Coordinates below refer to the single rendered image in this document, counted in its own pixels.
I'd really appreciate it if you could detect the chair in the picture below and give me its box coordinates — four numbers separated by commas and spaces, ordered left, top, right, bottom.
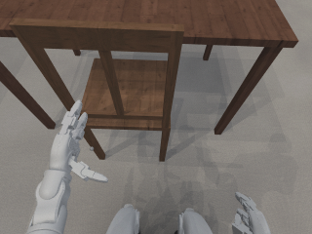
9, 18, 184, 162

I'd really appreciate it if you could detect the table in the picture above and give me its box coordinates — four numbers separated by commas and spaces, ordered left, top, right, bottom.
0, 0, 298, 135

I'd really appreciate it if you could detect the robot left thigh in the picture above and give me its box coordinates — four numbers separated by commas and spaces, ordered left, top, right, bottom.
105, 208, 140, 234

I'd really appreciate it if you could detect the left robot hand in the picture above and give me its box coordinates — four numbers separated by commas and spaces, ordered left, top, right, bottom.
49, 99, 108, 183

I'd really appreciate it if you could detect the left robot forearm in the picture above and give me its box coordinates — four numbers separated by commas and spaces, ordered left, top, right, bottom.
25, 169, 72, 234

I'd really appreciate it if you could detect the right robot hand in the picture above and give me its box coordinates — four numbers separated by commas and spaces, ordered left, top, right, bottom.
232, 192, 271, 234

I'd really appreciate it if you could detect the right robot shin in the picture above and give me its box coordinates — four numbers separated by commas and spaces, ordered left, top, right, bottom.
184, 208, 194, 213

